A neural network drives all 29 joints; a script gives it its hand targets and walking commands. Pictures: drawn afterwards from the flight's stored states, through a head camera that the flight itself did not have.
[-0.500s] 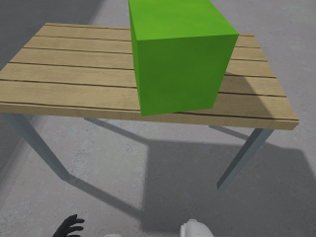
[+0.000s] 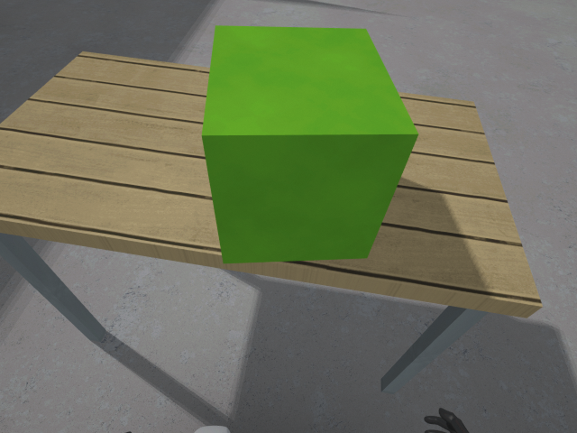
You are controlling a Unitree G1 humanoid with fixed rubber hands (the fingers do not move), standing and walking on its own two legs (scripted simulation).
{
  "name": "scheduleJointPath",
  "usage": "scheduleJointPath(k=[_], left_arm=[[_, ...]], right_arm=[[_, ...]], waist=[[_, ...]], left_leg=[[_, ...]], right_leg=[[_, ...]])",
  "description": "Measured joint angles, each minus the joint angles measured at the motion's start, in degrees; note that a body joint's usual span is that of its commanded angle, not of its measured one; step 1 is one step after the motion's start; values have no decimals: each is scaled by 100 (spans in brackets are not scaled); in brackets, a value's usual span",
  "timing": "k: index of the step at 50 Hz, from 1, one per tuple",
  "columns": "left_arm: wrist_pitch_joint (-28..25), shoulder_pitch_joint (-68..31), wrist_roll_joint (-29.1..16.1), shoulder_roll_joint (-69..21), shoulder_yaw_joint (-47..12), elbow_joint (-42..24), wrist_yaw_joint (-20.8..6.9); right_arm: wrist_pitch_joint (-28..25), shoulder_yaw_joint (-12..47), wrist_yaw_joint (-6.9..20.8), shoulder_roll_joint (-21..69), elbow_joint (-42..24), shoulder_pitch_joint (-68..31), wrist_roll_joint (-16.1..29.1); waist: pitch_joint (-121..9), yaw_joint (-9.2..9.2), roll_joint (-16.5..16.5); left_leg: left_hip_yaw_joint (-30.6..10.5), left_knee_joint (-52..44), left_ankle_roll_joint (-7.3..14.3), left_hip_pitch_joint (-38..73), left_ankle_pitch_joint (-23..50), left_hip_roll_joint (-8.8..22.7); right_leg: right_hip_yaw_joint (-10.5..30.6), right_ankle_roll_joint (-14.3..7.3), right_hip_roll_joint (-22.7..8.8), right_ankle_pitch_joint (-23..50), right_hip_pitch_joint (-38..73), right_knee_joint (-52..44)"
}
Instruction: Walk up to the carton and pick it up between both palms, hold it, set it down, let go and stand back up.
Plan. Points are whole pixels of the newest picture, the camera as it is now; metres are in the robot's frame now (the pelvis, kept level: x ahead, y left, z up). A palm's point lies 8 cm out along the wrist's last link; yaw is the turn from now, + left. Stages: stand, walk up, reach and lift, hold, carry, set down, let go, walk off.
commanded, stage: walk up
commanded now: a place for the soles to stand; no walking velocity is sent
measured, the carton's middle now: (294, 146) +0.52 +0.02 +0.10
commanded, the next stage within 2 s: none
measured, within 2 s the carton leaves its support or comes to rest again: neither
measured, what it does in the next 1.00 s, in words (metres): stands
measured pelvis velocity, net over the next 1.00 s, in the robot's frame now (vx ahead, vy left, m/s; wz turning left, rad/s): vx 0.00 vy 0.01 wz -0.10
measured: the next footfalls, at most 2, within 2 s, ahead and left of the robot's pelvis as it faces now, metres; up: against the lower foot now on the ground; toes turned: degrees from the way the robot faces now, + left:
left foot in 1.44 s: +0.15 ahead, +0.19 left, +0.00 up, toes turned -12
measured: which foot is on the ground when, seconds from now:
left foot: down 0.00-1.00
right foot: down 0.00-1.00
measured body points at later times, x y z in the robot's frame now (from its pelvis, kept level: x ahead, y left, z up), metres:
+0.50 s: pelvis +0.00 -0.01 +0.01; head +0.02 -0.01 +0.46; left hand +0.11 +0.25 -0.10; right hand +0.11 -0.26 -0.10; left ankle +0.03 +0.15 -0.71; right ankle +0.00 -0.10 -0.71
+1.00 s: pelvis +0.00 +0.01 +0.02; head +0.01 +0.01 +0.47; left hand +0.10 +0.27 -0.11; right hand +0.08 -0.25 -0.10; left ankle +0.03 +0.15 -0.71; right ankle +0.00 -0.10 -0.71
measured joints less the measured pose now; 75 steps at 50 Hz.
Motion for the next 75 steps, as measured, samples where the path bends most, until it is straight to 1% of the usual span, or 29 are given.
scheduleJointPath(k=[3,6,9,14,24,32,46,59,60,62,63,64,65,67,69,70,71,72,73,74,75], left_arm=[[-37,-95,-48,-56,-56,-111,20],[-38,-179,-43,-71,-80,-305,35],[-3,-263,-41,-55,-77,-440,42],[85,-321,-32,-2,-57,-501,19],[118,-200,2,44,-44,-419,-72],[109,-46,38,37,6,-297,-115],[27,165,38,13,76,-164,-94],[19,119,50,-13,84,-209,-89],[-10,143,94,-39,92,-236,-67],[-107,254,228,-119,90,-314,32],[-143,308,293,-157,85,-339,104],[-172,356,342,-192,81,-348,179],[-199,403,377,-219,80,-347,244],[-238,498,420,-241,92,-315,325],[-236,572,424,-215,123,-254,343],[-215,597,409,-177,147,-233,332],[-184,619,385,-124,171,-221,312],[-147,644,347,-64,190,-217,285],[-103,641,302,3,214,-191,257],[-41,634,233,49,230,-155,242],[34,637,177,77,241,-130,247]], right_arm=[[7,-7,9,-81,94,-94,2],[8,-35,6,-157,150,-219,-6],[37,-64,-12,-210,202,-335,-3],[64,-85,-7,-220,294,-383,16],[29,-61,36,-122,410,-197,-11],[12,-84,100,-83,463,57,-4],[16,-123,125,-111,408,153,-14],[26,-107,108,-124,356,144,-25],[47,-115,139,-154,337,159,-62],[144,-175,214,-259,287,234,-162],[206,-214,241,-318,271,282,-201],[254,-249,261,-377,266,326,-225],[283,-280,272,-432,269,361,-242],[305,-333,289,-507,273,408,-285],[293,-365,320,-525,275,439,-273],[268,-366,335,-504,278,444,-244],[222,-360,352,-469,274,448,-215],[151,-347,362,-433,261,457,-198],[76,-330,354,-366,277,435,-201],[32,-297,332,-301,294,418,-191],[29,-258,303,-237,311,396,-161]], waist=[[5,0,73],[46,-1,140],[89,5,195],[67,-5,213],[8,-41,153],[-92,-33,79],[-165,-36,120],[-180,-38,126],[-191,-61,158],[-245,-102,249],[-258,-98,298],[-252,-81,355],[-232,-57,417],[-159,-10,523],[-81,23,572],[-36,39,555],[10,55,510],[54,65,443],[118,68,299],[132,70,189],[103,54,124]], left_leg=[[-16,-328,-65,150,171,6],[-13,-501,-7,213,286,28],[-20,-592,6,257,327,58],[-23,-739,-114,348,371,66],[90,-873,-150,428,455,97],[231,-849,-86,431,423,125],[442,-888,-26,482,399,148],[664,-849,-10,562,305,195],[633,-734,47,514,142,191],[398,-109,151,254,-618,42],[284,312,180,78,-838,-46],[198,687,197,-96,-884,-106],[135,974,196,-256,-834,-135],[62,1223,152,-493,-691,-114],[20,1066,126,-601,-643,-42],[15,788,134,-570,-570,-4],[20,368,158,-459,-337,19],[53,-55,163,-308,214,7],[163,-75,150,-257,551,-88],[254,41,192,-262,502,-165],[315,132,254,-281,360,-202]], right_leg=[[-25,-49,24,24,111,-225],[-38,-83,56,113,169,-389],[-46,-117,94,168,202,-474],[-37,-136,108,209,246,-543],[64,-83,133,374,300,-740],[210,0,159,470,285,-827],[447,63,192,545,235,-875],[696,101,251,527,176,-789],[690,97,260,514,174,-777],[660,78,236,420,147,-693],[643,75,208,367,143,-653],[627,86,181,332,153,-635],[611,112,156,311,174,-633],[586,181,96,278,236,-639],[563,275,7,216,307,-618],[564,338,-51,167,332,-570],[585,404,-114,93,336,-470],[629,458,-186,-23,308,-291],[733,419,-300,-171,250,-37],[872,354,-322,-447,160,212],[976,309,-264,-800,38,500]])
